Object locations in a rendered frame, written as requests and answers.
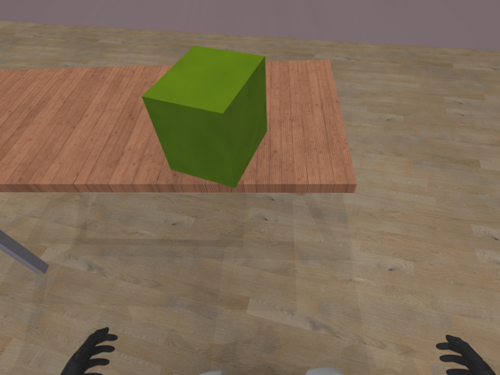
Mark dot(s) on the robot left hand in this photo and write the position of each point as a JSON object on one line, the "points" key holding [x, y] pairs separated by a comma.
{"points": [[81, 359]]}

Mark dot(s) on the carton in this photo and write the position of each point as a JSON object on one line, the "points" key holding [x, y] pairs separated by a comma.
{"points": [[209, 113]]}

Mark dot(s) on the robot right hand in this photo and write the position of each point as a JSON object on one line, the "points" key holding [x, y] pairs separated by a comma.
{"points": [[475, 364]]}

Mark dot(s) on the table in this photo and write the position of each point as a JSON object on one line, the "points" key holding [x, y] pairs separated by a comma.
{"points": [[88, 130]]}

